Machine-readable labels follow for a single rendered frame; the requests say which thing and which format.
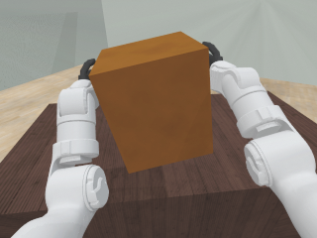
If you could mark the left robot upper arm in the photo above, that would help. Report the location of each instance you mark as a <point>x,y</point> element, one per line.
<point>73,196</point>

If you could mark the right robot hand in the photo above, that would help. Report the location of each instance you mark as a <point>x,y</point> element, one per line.
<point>215,53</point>

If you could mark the robot left forearm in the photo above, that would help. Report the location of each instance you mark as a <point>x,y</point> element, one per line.
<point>76,127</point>

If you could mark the carton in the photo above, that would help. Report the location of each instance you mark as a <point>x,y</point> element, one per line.
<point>156,97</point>

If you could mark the robot right forearm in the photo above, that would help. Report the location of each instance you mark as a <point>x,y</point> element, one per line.
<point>257,116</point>

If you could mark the right robot upper arm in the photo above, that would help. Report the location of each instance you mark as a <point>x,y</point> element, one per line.
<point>283,162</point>

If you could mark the pedestal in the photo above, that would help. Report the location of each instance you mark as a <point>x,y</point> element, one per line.
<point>210,196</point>

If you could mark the left robot hand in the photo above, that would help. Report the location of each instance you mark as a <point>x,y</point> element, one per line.
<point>85,70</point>

